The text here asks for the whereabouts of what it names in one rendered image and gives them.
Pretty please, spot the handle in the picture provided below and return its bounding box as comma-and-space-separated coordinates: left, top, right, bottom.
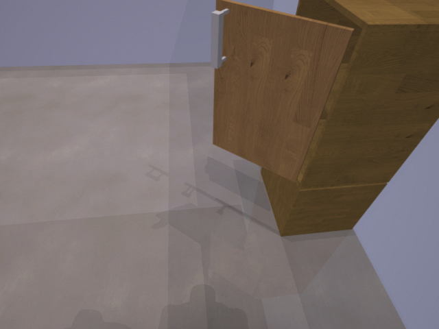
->
211, 9, 229, 69

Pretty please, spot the cupboard door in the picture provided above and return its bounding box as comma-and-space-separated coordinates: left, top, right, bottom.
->
213, 0, 354, 182

